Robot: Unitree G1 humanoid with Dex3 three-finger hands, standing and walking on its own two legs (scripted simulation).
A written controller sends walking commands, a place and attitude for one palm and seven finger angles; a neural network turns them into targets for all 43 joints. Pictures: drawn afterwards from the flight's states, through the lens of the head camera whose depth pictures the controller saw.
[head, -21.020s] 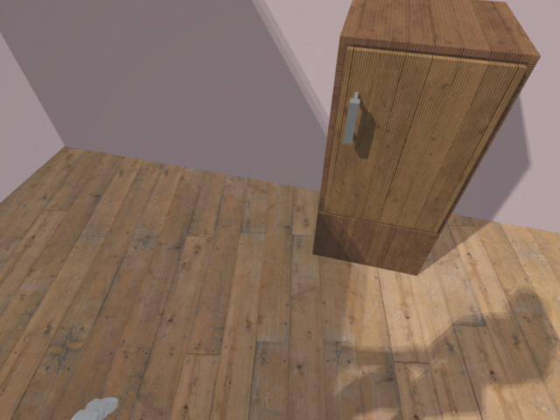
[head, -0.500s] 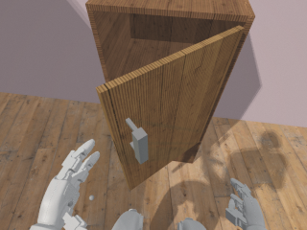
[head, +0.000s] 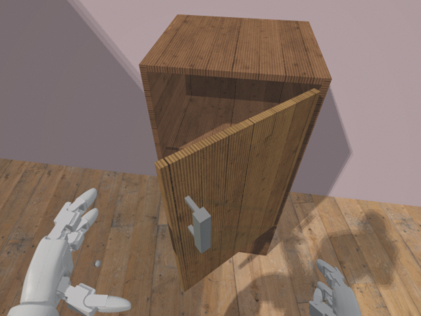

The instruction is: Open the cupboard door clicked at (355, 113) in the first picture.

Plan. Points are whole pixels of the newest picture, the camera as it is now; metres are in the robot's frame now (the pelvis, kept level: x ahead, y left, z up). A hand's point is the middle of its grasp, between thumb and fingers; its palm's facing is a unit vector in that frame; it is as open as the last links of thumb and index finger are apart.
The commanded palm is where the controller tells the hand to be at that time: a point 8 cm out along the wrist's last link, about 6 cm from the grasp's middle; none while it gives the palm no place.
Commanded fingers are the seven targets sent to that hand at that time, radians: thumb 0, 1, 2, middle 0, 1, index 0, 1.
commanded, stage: draw the hand back to the body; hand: left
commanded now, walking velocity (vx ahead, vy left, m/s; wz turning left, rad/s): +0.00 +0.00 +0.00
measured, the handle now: (196, 223) +0.31 +0.06 +0.01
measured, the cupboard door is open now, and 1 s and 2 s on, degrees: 44 44 44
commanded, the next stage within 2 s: step back with the hand held close in 0.96 s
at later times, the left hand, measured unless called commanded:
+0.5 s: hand (50, 204) +0.22 +0.25 +0.19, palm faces +0.40 -0.82 -0.41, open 10.0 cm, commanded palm +0.17 +0.29 +0.21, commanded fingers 0.00 0.80 0.86 -0.20 -0.30 -0.20 -0.30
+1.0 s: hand (47, 202) +0.21 +0.23 +0.21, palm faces +0.44 -0.80 -0.40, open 7.4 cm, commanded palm +0.16 +0.27 +0.22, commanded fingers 0.00 0.90 0.90 -0.20 -0.30 -0.20 -0.30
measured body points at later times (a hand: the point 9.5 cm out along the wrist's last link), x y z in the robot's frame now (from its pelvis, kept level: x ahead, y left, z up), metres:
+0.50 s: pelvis +0.03 +0.00 +0.04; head +0.01 -0.02 +0.49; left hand +0.19 +0.29 +0.21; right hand +0.23 -0.21 -0.03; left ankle +0.02 +0.09 -0.69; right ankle +0.00 -0.12 -0.69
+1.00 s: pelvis +0.02 -0.03 +0.05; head -0.01 -0.05 +0.50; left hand +0.18 +0.27 +0.23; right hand +0.21 -0.25 -0.03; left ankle +0.02 +0.09 -0.69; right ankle +0.00 -0.12 -0.69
